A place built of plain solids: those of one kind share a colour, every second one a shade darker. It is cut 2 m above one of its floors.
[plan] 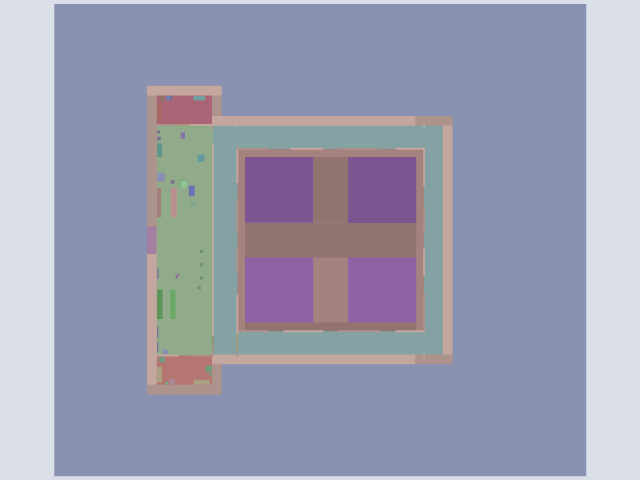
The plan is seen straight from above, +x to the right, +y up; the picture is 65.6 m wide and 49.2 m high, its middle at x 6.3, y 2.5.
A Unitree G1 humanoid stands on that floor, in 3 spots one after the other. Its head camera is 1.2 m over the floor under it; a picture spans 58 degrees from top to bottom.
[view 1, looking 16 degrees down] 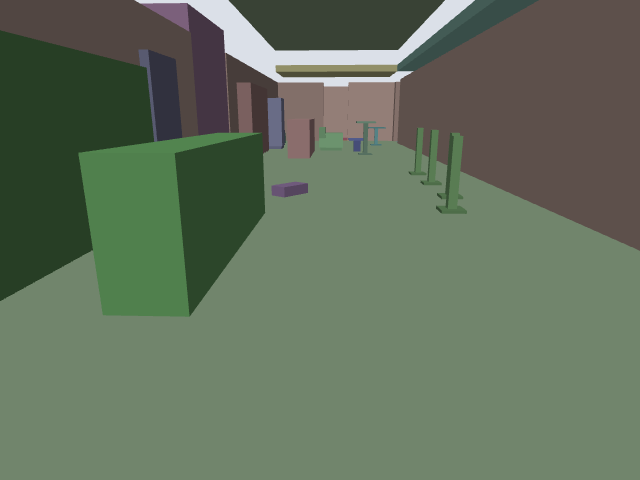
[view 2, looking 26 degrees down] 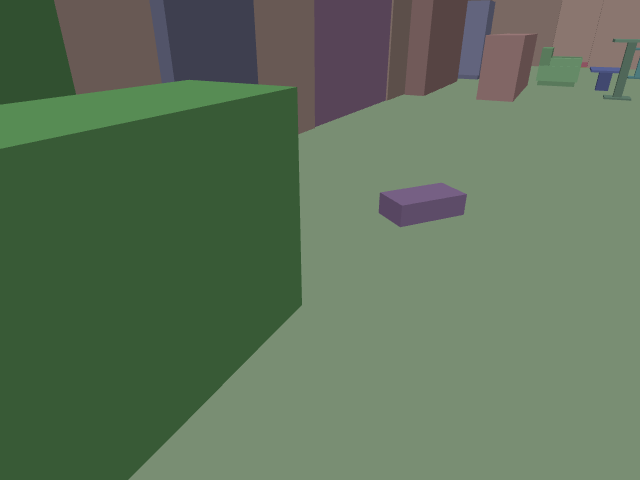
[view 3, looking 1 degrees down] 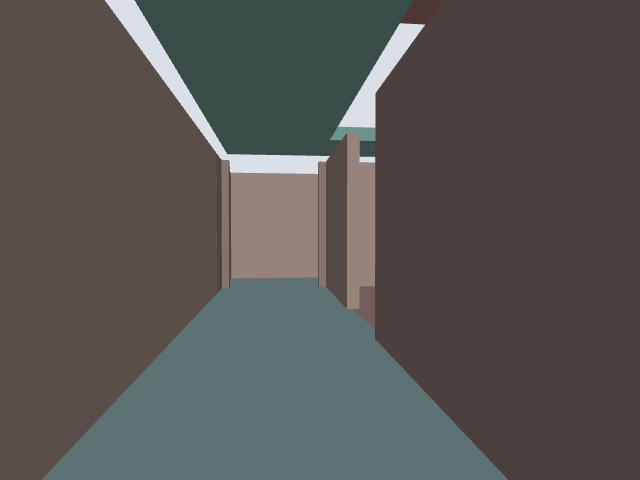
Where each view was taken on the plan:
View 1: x -7.61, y -8.02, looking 92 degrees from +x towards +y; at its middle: floor_foyer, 4.35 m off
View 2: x -7.61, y -4.09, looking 118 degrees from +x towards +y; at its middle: floor_foyer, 2.74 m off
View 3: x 7.39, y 13.08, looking -6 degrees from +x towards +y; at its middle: wall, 9.53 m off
